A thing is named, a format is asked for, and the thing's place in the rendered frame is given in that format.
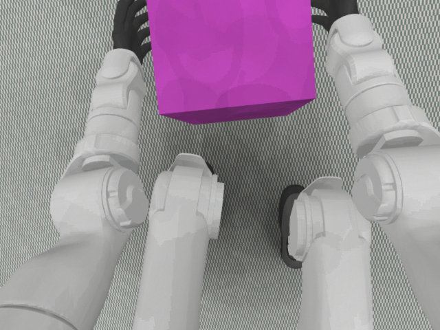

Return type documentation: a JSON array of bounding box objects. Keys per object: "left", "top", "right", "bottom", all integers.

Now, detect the right robot upper arm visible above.
[{"left": 351, "top": 144, "right": 440, "bottom": 330}]

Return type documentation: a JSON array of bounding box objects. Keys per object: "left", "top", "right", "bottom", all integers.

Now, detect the robot left shin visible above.
[{"left": 149, "top": 153, "right": 212, "bottom": 223}]

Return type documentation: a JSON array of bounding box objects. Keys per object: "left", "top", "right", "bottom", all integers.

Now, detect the robot left forearm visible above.
[{"left": 50, "top": 48, "right": 146, "bottom": 222}]

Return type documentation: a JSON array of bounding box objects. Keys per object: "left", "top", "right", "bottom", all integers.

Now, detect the robot left hand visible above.
[{"left": 112, "top": 0, "right": 152, "bottom": 65}]

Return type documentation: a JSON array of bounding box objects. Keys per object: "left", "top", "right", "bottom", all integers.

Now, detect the robot right forearm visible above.
[{"left": 325, "top": 14, "right": 440, "bottom": 159}]

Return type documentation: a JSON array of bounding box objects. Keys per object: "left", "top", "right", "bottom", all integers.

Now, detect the carton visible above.
[{"left": 146, "top": 0, "right": 316, "bottom": 124}]

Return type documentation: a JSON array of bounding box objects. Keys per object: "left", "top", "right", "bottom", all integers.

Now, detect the robot left foot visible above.
[{"left": 205, "top": 162, "right": 214, "bottom": 175}]

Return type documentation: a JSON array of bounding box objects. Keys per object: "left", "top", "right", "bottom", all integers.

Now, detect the left robot upper arm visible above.
[{"left": 0, "top": 166, "right": 149, "bottom": 330}]

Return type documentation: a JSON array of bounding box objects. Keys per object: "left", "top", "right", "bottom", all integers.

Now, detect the robot right hand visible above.
[{"left": 311, "top": 0, "right": 359, "bottom": 34}]

